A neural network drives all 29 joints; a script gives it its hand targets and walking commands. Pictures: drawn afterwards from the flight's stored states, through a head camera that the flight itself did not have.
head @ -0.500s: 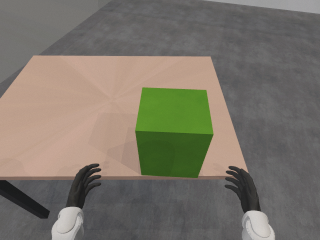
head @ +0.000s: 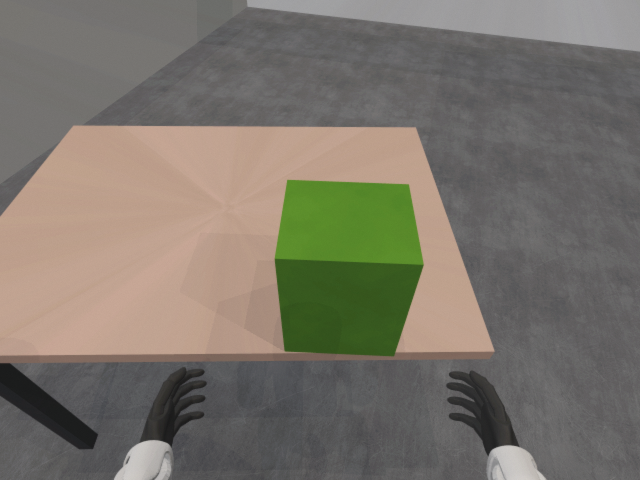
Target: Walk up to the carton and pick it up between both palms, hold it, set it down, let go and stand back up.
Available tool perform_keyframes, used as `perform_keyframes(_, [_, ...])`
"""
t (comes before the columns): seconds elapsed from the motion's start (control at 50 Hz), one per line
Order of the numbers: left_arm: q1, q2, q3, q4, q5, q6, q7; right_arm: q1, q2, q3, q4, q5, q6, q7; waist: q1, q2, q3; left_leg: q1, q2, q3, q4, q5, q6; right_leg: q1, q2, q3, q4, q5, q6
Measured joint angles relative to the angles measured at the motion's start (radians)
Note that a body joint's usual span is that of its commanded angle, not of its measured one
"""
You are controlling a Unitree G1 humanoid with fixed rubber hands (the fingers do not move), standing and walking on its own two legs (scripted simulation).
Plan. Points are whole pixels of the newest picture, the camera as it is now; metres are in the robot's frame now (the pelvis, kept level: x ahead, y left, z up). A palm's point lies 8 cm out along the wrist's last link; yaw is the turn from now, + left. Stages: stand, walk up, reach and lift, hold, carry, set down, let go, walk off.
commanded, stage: set down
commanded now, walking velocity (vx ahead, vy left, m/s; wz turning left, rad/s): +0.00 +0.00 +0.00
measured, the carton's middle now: (343, 272) +0.44 -0.01 -0.02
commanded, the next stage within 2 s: let go in 0.60 s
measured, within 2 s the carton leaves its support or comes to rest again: neither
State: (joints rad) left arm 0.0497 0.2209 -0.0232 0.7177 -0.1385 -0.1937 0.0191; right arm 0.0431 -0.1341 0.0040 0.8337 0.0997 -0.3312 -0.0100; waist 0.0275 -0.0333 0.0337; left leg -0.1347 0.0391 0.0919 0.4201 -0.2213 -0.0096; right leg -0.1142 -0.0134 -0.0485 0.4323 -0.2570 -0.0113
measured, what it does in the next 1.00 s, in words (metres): stands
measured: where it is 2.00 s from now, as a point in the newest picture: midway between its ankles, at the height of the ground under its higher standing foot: outside the picture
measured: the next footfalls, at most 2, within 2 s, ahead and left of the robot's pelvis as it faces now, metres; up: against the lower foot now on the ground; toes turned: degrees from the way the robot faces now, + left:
none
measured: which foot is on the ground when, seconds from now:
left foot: down 0.00-1.00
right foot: down 0.00-1.00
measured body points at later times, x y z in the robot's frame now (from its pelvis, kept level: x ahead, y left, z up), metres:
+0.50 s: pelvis +0.02 +0.00 +0.00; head +0.02 +0.01 +0.45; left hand +0.18 +0.23 -0.08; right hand +0.19 -0.22 -0.08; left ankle +0.01 +0.12 -0.74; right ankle -0.01 -0.11 -0.74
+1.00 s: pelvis +0.00 +0.00 +0.00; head -0.01 +0.01 +0.45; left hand +0.17 +0.22 -0.09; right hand +0.16 -0.23 -0.08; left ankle +0.01 +0.12 -0.74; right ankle -0.01 -0.11 -0.74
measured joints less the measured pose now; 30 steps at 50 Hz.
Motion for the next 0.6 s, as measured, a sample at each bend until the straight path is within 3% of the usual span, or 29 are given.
perform_keyframes(0.2, [0.066, -0.027, 0.027, -0.106, 0.069, 0.156, -0.022, 0.063, -0.011, 0.011, -0.073, -0.045, 0.087, -0.001, -0.003, 0.014, 0.010, 0.058, -0.001, 0.011, -0.055, 0.005, -0.001, 0.053, 0.003, 0.010, -0.055, 0.009, 0.004])
perform_keyframes(0.38, [0.139, -0.039, 0.038, -0.169, 0.121, 0.211, -0.035, 0.114, -0.022, 0.017, -0.077, -0.054, 0.083, 0.001, 0.003, 0.014, 0.023, 0.072, 0.002, 0.013, -0.072, 0.004, -0.005, 0.071, 0.007, 0.012, -0.082, 0.013, 0.004])
perform_keyframes(0.6, [0.163, -0.028, 0.038, -0.180, 0.126, 0.266, -0.031, 0.116, -0.048, -0.009, -0.059, -0.079, 0.096, 0.016, 0.000, 0.014, 0.028, 0.055, 0.005, 0.015, -0.070, 0.014, -0.005, 0.054, 0.010, 0.015, -0.082, 0.026, 0.003])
